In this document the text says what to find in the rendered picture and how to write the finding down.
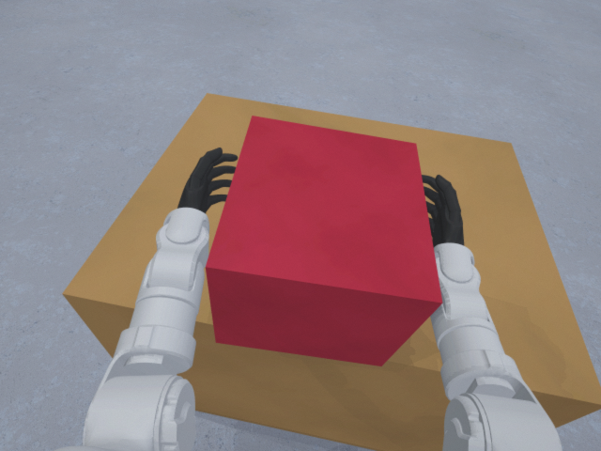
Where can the robot left hand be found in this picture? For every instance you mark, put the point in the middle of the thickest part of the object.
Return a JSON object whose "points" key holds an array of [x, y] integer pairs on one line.
{"points": [[196, 193]]}

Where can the robot left upper arm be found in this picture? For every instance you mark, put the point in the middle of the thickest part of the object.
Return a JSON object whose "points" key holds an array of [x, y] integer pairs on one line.
{"points": [[141, 413]]}

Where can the right robot forearm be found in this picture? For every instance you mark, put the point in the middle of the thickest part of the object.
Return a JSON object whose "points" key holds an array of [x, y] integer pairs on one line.
{"points": [[469, 345]]}

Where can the pedestal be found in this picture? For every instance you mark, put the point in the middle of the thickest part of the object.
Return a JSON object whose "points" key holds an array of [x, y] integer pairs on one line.
{"points": [[401, 405]]}

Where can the carton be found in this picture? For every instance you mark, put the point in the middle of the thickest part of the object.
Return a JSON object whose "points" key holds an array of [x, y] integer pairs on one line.
{"points": [[324, 246]]}

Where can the robot right hand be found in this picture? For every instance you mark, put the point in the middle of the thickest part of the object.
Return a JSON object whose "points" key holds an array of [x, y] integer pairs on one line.
{"points": [[446, 224]]}

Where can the robot right upper arm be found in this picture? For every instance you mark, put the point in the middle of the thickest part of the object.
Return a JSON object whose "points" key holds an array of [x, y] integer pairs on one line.
{"points": [[476, 422]]}

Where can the left robot forearm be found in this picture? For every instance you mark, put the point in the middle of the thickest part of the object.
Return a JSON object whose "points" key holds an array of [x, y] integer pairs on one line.
{"points": [[160, 339]]}

